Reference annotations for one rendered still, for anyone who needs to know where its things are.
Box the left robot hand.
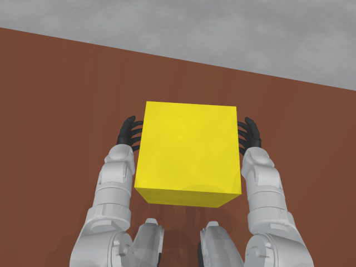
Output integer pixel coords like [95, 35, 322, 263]
[116, 116, 144, 152]

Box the left robot forearm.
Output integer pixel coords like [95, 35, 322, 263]
[70, 144, 135, 264]

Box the robot right upper arm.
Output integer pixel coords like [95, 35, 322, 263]
[244, 233, 314, 267]

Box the right robot hand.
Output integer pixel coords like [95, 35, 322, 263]
[237, 117, 261, 156]

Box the right robot thigh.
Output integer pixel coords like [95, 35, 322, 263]
[200, 226, 244, 267]

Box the right robot forearm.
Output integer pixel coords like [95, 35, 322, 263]
[241, 147, 306, 247]

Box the robot right shin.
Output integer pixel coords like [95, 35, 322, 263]
[203, 221, 219, 267]

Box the carton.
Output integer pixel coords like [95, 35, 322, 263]
[134, 101, 241, 208]

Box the robot left upper arm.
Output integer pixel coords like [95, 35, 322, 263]
[70, 230, 136, 267]

